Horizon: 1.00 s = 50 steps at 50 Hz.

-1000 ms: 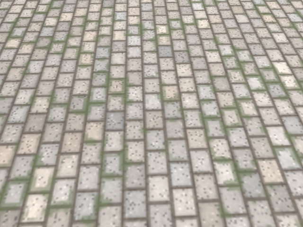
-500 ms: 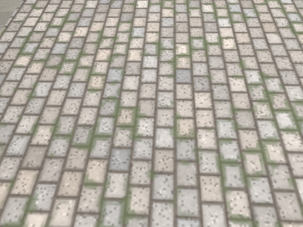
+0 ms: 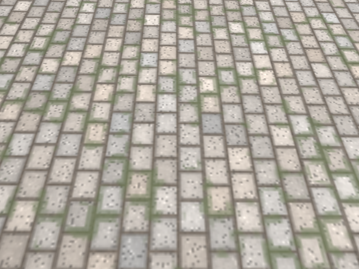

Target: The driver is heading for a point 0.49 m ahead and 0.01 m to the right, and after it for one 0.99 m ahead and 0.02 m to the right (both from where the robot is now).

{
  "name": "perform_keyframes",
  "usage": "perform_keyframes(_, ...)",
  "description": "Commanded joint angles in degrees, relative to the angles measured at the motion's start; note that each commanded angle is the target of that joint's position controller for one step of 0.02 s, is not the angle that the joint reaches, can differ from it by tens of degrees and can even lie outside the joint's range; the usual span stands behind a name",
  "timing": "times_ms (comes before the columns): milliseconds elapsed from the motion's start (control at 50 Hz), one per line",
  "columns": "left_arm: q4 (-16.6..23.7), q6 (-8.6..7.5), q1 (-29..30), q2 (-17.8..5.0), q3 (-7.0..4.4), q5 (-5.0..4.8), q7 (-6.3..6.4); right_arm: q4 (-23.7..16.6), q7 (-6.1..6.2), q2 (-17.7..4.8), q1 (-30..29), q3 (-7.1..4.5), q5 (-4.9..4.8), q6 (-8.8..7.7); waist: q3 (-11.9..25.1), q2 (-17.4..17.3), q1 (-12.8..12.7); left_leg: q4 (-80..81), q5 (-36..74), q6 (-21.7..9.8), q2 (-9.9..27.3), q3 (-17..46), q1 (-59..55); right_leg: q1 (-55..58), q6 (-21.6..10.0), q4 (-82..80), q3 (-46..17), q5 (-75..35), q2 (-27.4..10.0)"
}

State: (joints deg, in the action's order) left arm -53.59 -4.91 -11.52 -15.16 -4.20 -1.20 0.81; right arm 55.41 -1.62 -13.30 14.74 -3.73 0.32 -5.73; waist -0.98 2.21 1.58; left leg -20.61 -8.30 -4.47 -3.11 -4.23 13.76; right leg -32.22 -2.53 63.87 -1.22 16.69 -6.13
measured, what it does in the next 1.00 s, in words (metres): walks ahead: right foot, then left foot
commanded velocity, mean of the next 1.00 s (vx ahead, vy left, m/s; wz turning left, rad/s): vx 0.33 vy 0.00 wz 0.00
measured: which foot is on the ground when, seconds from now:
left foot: down 0.00-0.38, up 0.40-0.78, down 0.80-1.00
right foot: up 0.00-0.34, down 0.36-1.00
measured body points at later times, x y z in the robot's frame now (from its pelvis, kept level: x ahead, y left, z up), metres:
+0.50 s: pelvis +0.28 -0.07 -0.01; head +0.31 -0.08 +0.44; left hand +0.39 +0.19 -0.13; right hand +0.32 -0.34 -0.15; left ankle +0.20 +0.08 -0.65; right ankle +0.34 -0.16 -0.74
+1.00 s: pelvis +0.44 -0.04 -0.01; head +0.46 -0.03 +0.44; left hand +0.49 +0.22 -0.16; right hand +0.56 -0.29 -0.14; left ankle +0.51 +0.06 -0.74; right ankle +0.36 -0.16 -0.74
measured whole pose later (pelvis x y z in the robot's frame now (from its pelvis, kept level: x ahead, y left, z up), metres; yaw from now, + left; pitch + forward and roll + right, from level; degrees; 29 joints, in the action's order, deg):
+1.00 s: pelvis +0.44 -0.04 -0.01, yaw -1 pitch +1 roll +0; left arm -59.2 0.3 -11.5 -13.1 -2.1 0.4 1.8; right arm 55.7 0.5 -11.3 5.3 -2.6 0.3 -0.9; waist -0.6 0.9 -1.4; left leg -30.4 -9.2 -1.2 0.1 -1.7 22.7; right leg -9.2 0.3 30.1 1.8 22.3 -0.6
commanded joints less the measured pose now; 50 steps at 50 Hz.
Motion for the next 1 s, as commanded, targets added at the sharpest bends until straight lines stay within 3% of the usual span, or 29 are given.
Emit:
perform_keyframes(20,2.5,0.66,-1.4,-2.9,-0.94,0.61,0.35,-2.4,0.93,-8.2,-0.3,-1.45,-0.04,-1.02,0.6,-5.0,-2.1,13.8,6.8,-10.0,16.7,15.0,-3.4,-6.3,1.2,-6.0,-2.3,-6.8,-3.5)
perform_keyframes(60,3.7,0.60,2.3,-2.8,-0.98,0.91,0.15,-1.9,1.57,-8.5,1.4,-1.45,-0.22,-0.67,-0.3,-4.8,-1.2,14.4,8.1,-9.1,15.9,12.8,-4.9,-8.6,2.0,-12.4,-2.0,-13.3,-3.2)
perform_keyframes(140,5.5,0.12,9.8,-1.5,-0.33,0.59,-0.68,-0.8,2.03,-8.7,4.7,-1.29,-0.77,-0.27,-1.9,-5.4,1.1,14.6,8.6,-6.9,13.6,8.0,-6.3,-6.3,2.1,-25.1,0.5,-22.9,-0.8)
perform_keyframes(240,8.4,-0.43,17.3,-1.6,0.38,-0.04,-2.22,1.6,2.16,-9.3,9.6,-1.59,-1.15,0.88,-4.3,-5.5,3.5,11.3,9.7,-6.7,16.7,7.9,-15.0,-8.0,1.1,-32.5,1.4,-19.8,0.9)
perform_keyframes(300,9.0,-1.01,15.9,-3.4,-0.02,-0.22,-3.07,2.0,2.49,-10.4,8.8,-2.14,-1.36,1.70,-3.0,-7.1,1.2,6.7,18.5,-5.4,18.7,8.3,-19.0,-3.8,-1.1,-35.0,2.1,-13.7,2.3)
perform_keyframes(320,8.2,-1.15,12.3,-4.8,-0.67,-0.12,-3.07,1.6,2.55,-10.9,7.4,-2.30,-1.43,1.91,-0.7,-8.0,-1.1,2.8,27.8,-4.6,18.3,7.5,-19.0,2.3,-2.1,-35.5,3.5,-12.2,4.1)
perform_keyframes(340,5.8,-1.19,4.6,-6.7,-1.85,0.13,-2.88,1.3,2.55,-10.4,6.0,-2.08,-1.55,2.17,3.8,-7.6,-5.2,-5.9,35.9,-3.3,15.8,5.3,-17.3,13.1,-3.6,-36.7,5.2,-13.3,6.1)
perform_keyframes(360,2.8,-1.16,-6.3,-10.2,-3.25,0.64,-2.40,0.3,2.54,-8.7,5.6,-1.32,-1.09,2.19,11.3,-5.3,-9.3,-19.8,30.5,-1.4,12.8,3.1,-8.3,30.3,-6.4,-34.4,0.6,-15.0,1.9)
perform_keyframes(380,1.1,-0.81,-14.2,-16.0,-4.70,1.44,-2.08,-0.6,2.00,-2.7,11.8,0.55,-0.57,1.18,20.6,7.5,-8.1,-43.4,6.4,3.0,3.8,0.6,15.6,54.1,-15.3,-36.4,-24.5,-7.5,-13.3)
perform_keyframes(400,0.9,-0.62,-14.8,-12.4,-3.31,0.93,-2.20,0.0,1.59,-3.1,10.9,0.73,-1.09,-0.34,24.3,11.6,-8.3,-53.2,-24.3,2.9,0.3,8.8,24.7,57.1,-17.3,-45.6,-40.6,-2.5,-17.2)
perform_keyframes(420,1.5,-0.69,-10.1,-9.1,-2.18,0.52,-2.15,-1.4,1.27,-8.1,5.8,-0.67,-2.69,-1.28,16.2,8.4,-7.9,-57.5,-22.3,1.6,4.1,10.7,30.3,50.8,-14.1,-46.3,-33.3,0.3,-15.0)
perform_keyframes(440,2.9,-0.68,-5.0,-7.1,-1.51,0.61,-2.06,-2.5,1.40,-8.6,1.8,-0.71,-3.10,-1.60,10.2,4.7,-6.5,-55.9,-17.0,1.0,7.3,8.8,30.5,42.0,-12.2,-47.5,-25.2,-2.3,-12.9)
perform_keyframes(460,3.6,-0.77,-0.6,-5.4,-0.88,1.26,-2.27,-2.6,1.89,-8.2,-0.1,-1.02,-2.35,-1.33,5.3,1.2,-4.5,-52.1,-13.0,1.4,9.2,7.6,27.6,32.4,-11.3,-49.3,-19.1,-11.6,-10.9)
perform_keyframes(480,3.8,-1.06,1.8,-4.0,-0.38,1.88,-2.44,-2.1,2.36,-7.6,1.0,-1.47,-1.62,-0.46,3.4,1.5,-2.1,-48.9,-11.1,1.7,10.7,7.9,22.9,26.0,-10.3,-50.3,-13.9,-21.0,-8.9)
perform_keyframes(520,2.7,-1.37,1.7,-3.6,-0.18,2.28,-2.61,-1.0,2.83,-4.7,4.7,-1.26,-1.21,1.25,3.5,1.9,0.4,-45.6,-10.8,2.9,10.6,7.2,16.6,20.1,-10.6,-50.9,-7.8,-35.5,-7.4)
perform_keyframes(560,1.7,-1.45,1.1,-5.2,-0.34,2.47,-1.88,-1.7,3.13,-4.0,3.7,-1.22,-0.68,1.98,3.0,2.0,1.4,-40.3,-7.1,4.2,10.1,6.4,16.6,18.3,-11.2,-51.1,-3.5,-44.6,-6.6)
perform_keyframes(600,1.3,-0.94,1.5,-5.6,-0.25,2.31,-1.02,-2.8,3.06,-3.5,0.4,-0.87,-0.13,2.25,3.3,2.0,1.2,-30.7,-0.6,4.9,9.8,5.8,15.7,18.2,-10.2,-50.8,0.2,-46.7,-4.9)
perform_keyframes(640,0.7,-0.42,0.5,-6.3,-0.26,2.11,-0.55,-3.5,2.71,-2.8,-3.6,-0.36,-0.17,2.32,4.0,2.3,-0.4,-22.0,6.0,4.9,8.5,4.7,12.5,18.6,-8.9,-50.6,2.4,-45.4,-3.4)
perform_keyframes(720,-1.5,0.61,-1.8,-6.6,-0.14,1.54,-0.28,-4.4,2.32,-4.4,-8.0,-0.42,-0.39,2.75,4.0,2.6,-2.2,-14.0,7.9,4.5,7.0,5.1,10.3,23.2,-8.7,-48.5,0.6,-39.2,-5.1)
perform_keyframes(780,-2.3,1.45,-0.6,-5.9,0.07,0.49,0.05,-3.7,2.08,-5.7,-6.3,-0.91,0.41,2.35,4.1,1.5,0.0,-5.6,9.9,2.3,5.7,4.5,4.7,24.4,-6.2,-41.9,-0.7,-32.5,-4.3)
perform_keyframes(800,-2.9,1.44,-3.3,-4.9,0.34,0.93,0.09,-2.9,2.32,-8.3,-4.5,-1.65,0.79,2.17,5.4,-1.5,-0.2,-2.8,24.8,1.1,7.6,6.6,-1.0,23.6,-3.5,-38.4,0.0,-27.2,-1.2)
perform_keyframes(820,-3.1,1.02,-7.7,-3.5,0.67,2.30,0.07,-3.0,2.66,-11.7,-3.9,-2.20,1.11,2.18,8.8,-6.4,-3.4,-7.0,42.3,-1.6,13.0,11.0,-10.1,18.5,-0.8,-33.7,1.8,-15.1,2.8)
perform_keyframes(840,-5.0,1.17,-13.1,0.2,1.60,2.22,0.24,-2.0,2.85,-8.7,-3.4,-1.36,1.10,2.81,12.6,-13.2,-5.0,-8.2,43.1,-8.0,18.2,16.5,-16.3,13.1,1.9,-30.0,2.9,0.9,5.0)
perform_keyframes(860,-4.9,1.99,-10.4,-1.1,1.47,1.74,0.59,-1.6,2.59,-5.1,-3.2,-0.48,0.44,3.41,12.3,-12.6,-3.2,-6.0,35.6,-9.8,19.2,19.2,-13.9,13.1,3.1,-28.5,2.4,8.1,5.4)
perform_keyframes(900,-4.1,4.19,-6.5,-2.5,1.18,1.00,1.23,-2.2,2.39,-5.1,-8.1,-0.11,0.36,4.27,9.6,-11.0,-4.5,-2.7,15.7,-6.9,16.8,19.1,-6.6,15.1,2.9,-33.0,1.5,4.9,4.3)
perform_keyframes(940,-4.7,5.76,-6.0,-4.0,1.04,1.65,1.34,-3.9,2.28,-5.8,-13.5,-0.25,-0.01,4.56,4.8,-8.4,-5.1,-1.5,1.1,-2.0,11.9,13.3,1.0,17.5,1.5,-38.3,1.6,1.8,3.7)
perform_keyframes(960,-5.2,5.79,-5.2,-4.4,0.93,1.66,1.31,-3.6,2.25,-5.9,-13.2,-0.34,-0.08,4.40,3.3,-6.8,-4.2,-2.5,1.8,-0.6,9.9,11.2,1.0,17.2,1.1,-38.7,1.7,1.8,3.8)
perform_keyframes(1000,-6.0,5.27,-5.5,-4.1,0.95,1.71,1.28,-2.3,2.40,-6.0,-11.2,-0.53,-0.46,3.85,4.7,-4.9,-3.6,-5.4,11.6,-0.6,8.9,9.7,-2.2,18.2,1.2,-39.4,1.4,-2.1,3.4)
Keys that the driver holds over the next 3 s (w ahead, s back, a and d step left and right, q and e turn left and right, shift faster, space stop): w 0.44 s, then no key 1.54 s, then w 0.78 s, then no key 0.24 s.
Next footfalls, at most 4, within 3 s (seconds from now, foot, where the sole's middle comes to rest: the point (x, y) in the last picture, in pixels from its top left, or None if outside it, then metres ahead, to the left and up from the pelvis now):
0.36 right None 0.40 -0.16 -0.78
0.80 left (160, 253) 0.55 0.07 -0.78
2.74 right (215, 168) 0.93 -0.17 -0.78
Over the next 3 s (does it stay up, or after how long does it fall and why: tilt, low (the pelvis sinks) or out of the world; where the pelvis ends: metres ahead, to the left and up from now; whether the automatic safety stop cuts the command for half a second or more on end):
stays up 0.86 -0.09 0.00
